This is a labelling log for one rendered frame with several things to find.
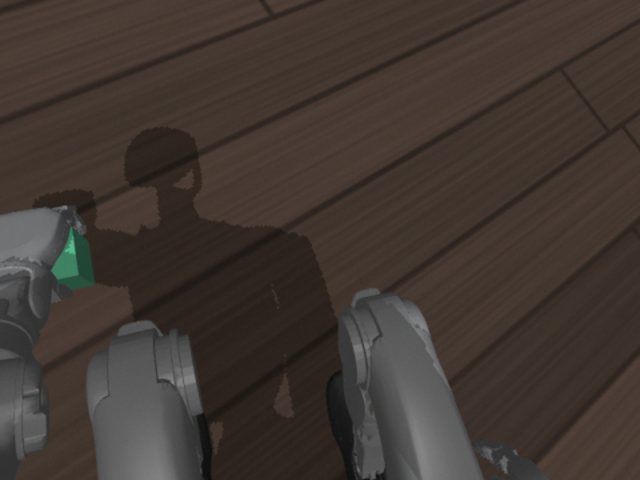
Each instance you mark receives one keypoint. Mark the small box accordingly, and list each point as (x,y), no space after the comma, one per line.
(74,268)

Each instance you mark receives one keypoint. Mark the right robot foot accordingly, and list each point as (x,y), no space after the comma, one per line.
(342,426)

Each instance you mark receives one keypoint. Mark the left robot arm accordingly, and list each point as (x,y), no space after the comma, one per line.
(25,299)

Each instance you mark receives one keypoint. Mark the left robot hand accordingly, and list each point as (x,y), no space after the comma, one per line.
(39,236)

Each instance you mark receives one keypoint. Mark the left robot foot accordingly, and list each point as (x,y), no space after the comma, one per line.
(206,446)

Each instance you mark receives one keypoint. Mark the right robot hand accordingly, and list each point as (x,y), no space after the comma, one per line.
(507,460)

